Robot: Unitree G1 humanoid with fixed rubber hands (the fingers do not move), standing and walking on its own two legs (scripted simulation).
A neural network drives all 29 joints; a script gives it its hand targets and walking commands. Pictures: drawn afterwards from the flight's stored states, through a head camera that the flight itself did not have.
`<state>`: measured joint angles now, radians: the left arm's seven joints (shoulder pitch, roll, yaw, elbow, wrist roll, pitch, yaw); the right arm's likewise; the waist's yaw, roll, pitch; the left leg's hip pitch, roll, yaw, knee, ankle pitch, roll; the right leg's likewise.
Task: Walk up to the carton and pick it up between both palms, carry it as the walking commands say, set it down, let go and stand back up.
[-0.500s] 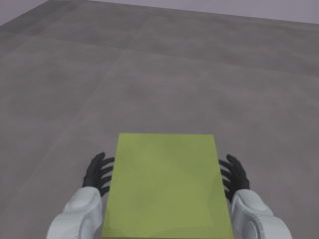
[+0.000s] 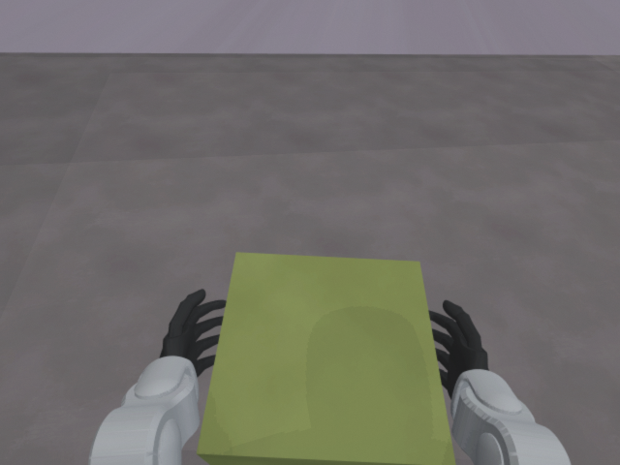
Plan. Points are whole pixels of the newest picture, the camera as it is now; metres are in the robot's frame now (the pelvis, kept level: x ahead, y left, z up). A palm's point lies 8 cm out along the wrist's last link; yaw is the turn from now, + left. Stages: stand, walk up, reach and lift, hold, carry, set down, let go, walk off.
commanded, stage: carry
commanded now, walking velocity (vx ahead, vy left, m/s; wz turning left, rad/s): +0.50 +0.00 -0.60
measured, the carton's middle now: (320, 381) +0.25 -0.01 +0.02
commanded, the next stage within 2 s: none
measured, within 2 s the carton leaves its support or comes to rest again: neither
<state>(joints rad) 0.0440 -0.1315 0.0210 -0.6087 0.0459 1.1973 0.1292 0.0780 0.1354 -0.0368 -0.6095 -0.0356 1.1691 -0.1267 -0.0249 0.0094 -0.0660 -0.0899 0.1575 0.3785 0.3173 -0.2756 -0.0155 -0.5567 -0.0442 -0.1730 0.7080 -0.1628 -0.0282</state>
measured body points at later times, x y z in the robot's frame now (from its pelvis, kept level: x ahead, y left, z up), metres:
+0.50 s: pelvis +0.29 -0.01 -0.01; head +0.31 -0.02 +0.44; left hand +0.56 +0.09 +0.07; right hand +0.50 -0.21 +0.07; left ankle +0.43 +0.10 -0.73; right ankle +0.17 -0.09 -0.75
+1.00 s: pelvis +0.54 -0.09 -0.03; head +0.54 -0.07 +0.42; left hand +0.84 -0.09 +0.06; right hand +0.67 -0.35 +0.07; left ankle +0.47 +0.08 -0.74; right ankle +0.55 -0.18 -0.76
